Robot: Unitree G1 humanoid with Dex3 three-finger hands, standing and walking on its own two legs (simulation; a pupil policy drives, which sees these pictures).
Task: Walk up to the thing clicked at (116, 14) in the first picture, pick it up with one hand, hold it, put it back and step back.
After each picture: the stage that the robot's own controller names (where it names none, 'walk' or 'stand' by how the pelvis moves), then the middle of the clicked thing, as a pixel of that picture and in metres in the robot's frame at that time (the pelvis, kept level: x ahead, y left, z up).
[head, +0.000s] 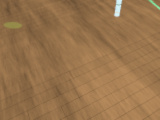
stand; (118, 7) +2.04 -0.54 -0.65
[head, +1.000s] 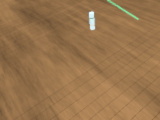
walk; (91, 21) +1.95 -0.07 -0.63
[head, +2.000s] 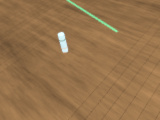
walk; (63, 42) +1.34 +0.28 -0.65
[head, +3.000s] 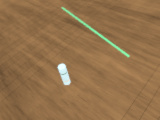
walk; (64, 75) +0.87 +0.26 -0.65
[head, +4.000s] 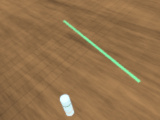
walk; (67, 105) +0.59 +0.22 -0.65
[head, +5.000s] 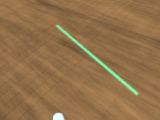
walk; out of the picture +0.44 +0.23 -0.65
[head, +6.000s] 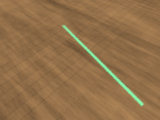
stand; out of the picture +0.39 +0.16 -0.65
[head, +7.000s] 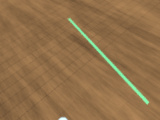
stand; out of the picture +0.37 +0.17 -0.65
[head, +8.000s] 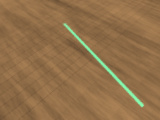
stand; out of the picture +0.37 +0.19 -0.65
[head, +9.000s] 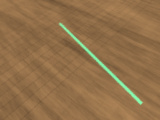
stand; out of the picture +0.35 +0.20 -0.65
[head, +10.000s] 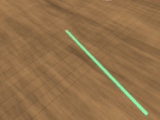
stand; out of the picture +0.33 +0.18 -0.66
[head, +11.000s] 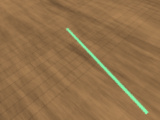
stand; out of the picture +0.33 +0.18 -0.66
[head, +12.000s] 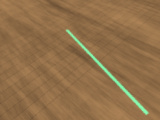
go down; out of the picture +0.34 +0.18 -0.66
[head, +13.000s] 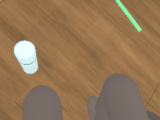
go down; (28, 60) +0.45 +0.17 -0.27
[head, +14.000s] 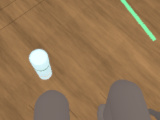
approach; (42, 66) +0.45 +0.15 -0.28
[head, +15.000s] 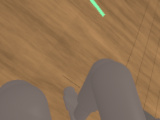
close in; out of the picture +0.46 +0.20 -0.18
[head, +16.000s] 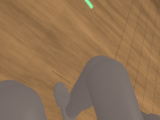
close; out of the picture +0.46 +0.21 -0.17
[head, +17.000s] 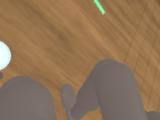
lift; out of the picture +0.39 +0.20 -0.18
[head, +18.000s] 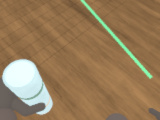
lift; (34, 92) +0.31 +0.16 +0.03
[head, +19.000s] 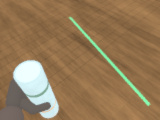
hold; (41, 94) +0.30 +0.15 +0.05
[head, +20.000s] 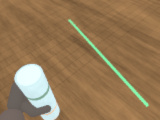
hold; (41, 97) +0.30 +0.15 +0.04
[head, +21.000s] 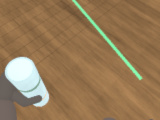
crouch; (32, 86) +0.34 +0.16 -0.02
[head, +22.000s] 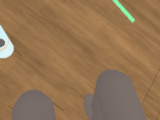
lower; out of the picture +0.50 +0.20 -0.04
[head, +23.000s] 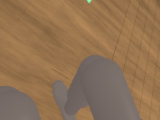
lower; out of the picture +0.47 +0.21 -0.17
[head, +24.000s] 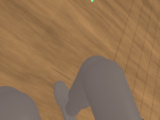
lower; out of the picture +0.46 +0.21 -0.18
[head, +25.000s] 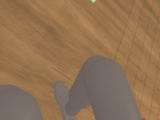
lower; out of the picture +0.48 +0.21 -0.16
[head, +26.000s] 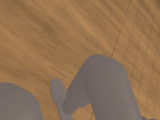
lower; out of the picture +0.44 +0.19 -0.19
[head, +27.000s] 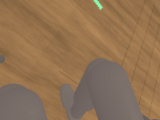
open; out of the picture +0.45 +0.19 -0.19
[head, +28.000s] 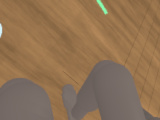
stand; out of the picture +0.45 +0.21 -0.20
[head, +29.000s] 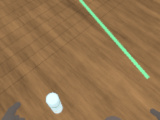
stand; (55, 104) +0.40 +0.16 -0.50
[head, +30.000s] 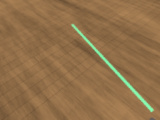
stand; out of the picture +0.37 +0.15 -0.60
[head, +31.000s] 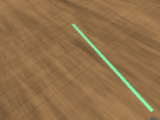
stand; out of the picture +0.37 +0.16 -0.60
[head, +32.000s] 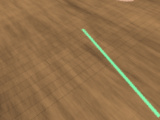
stand; out of the picture +0.38 +0.15 -0.65
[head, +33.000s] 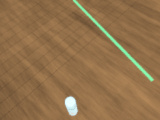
walk; (71, 106) +0.41 +0.10 -0.63
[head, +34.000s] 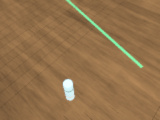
walk; (69, 90) +0.57 +0.12 -0.63
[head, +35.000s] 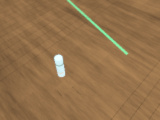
walk; (60, 66) +0.88 +0.20 -0.63
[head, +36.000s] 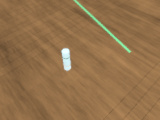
stand; (66, 59) +1.01 +0.16 -0.65
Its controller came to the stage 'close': yes
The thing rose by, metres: 0.69
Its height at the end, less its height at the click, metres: +0.00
